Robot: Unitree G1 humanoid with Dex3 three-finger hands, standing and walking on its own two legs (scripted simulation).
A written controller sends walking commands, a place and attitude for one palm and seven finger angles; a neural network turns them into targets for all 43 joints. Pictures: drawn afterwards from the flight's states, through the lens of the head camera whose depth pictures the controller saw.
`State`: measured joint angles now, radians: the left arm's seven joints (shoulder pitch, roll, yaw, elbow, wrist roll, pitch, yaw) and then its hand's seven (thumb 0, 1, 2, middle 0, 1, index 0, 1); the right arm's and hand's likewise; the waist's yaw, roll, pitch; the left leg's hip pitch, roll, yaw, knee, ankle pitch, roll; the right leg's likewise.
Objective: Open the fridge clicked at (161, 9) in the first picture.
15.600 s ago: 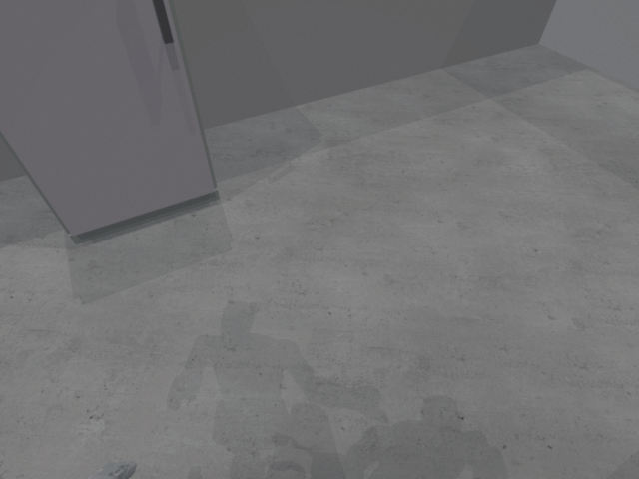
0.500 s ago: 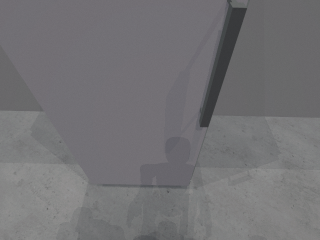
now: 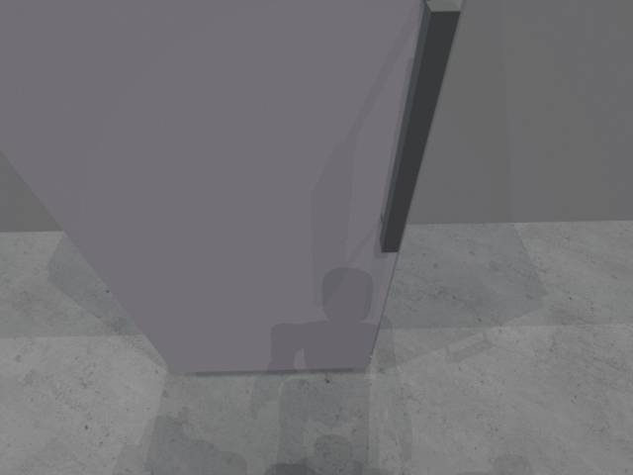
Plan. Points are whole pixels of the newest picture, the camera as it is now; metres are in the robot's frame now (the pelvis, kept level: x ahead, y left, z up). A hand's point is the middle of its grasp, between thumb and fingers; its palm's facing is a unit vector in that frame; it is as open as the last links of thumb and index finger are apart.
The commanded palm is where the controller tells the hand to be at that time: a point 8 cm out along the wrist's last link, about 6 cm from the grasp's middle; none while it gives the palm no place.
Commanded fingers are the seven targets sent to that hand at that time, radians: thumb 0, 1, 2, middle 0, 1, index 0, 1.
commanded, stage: come to a stop and stand still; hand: right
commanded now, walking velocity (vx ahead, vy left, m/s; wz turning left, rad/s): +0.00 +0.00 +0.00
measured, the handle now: (404, 147) +0.48 -0.10 +0.17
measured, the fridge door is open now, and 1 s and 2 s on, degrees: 0 0 0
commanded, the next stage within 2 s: look again from close up in 0.98 s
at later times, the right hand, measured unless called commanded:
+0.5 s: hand out of the picture +0.00 -0.24 -0.17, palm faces -0.01 +0.97 -0.23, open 7.4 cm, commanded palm none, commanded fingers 0.00 -0.90 -0.90 0.20 0.30 0.20 0.30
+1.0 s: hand out of the picture -0.02 -0.21 -0.17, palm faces -0.01 +0.99 -0.17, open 7.4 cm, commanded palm none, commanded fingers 0.00 -0.90 -0.90 0.20 0.30 0.20 0.30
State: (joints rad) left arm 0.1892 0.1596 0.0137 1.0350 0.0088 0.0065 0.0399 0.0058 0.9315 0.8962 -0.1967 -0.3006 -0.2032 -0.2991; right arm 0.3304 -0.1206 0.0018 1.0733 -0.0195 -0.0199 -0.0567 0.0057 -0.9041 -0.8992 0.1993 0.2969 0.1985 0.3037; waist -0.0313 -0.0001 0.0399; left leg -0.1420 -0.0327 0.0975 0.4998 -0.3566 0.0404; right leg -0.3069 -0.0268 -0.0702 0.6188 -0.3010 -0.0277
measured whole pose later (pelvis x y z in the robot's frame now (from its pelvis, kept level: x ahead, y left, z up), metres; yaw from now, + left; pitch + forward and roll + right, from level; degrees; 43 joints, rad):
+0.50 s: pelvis -0.02 -0.05 +0.01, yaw +1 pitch +0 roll +0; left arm 0.29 0.18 -0.01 1.04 0.02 -0.01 0.02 0.00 0.91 0.90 -0.20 -0.30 -0.20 -0.30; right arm 0.29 -0.21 0.01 1.02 -0.02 0.01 -0.03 0.01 -0.91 -0.90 0.20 0.30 0.20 0.30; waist 0.00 0.00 0.02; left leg -0.17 0.05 0.05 0.48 -0.31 -0.01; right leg -0.27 0.06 -0.11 0.44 -0.19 -0.10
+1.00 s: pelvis -0.01 -0.04 +0.01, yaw +1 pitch +0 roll +0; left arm 0.24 0.17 -0.01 1.11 0.01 -0.02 0.03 0.00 0.92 0.90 -0.20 -0.30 -0.20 -0.30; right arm 0.29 -0.16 0.02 1.11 -0.01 -0.01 -0.03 0.01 -0.90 -0.90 0.20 0.30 0.20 0.30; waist -0.01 0.02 0.03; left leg -0.13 0.04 0.05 0.44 -0.30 -0.02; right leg -0.23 0.05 -0.10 0.42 -0.20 -0.09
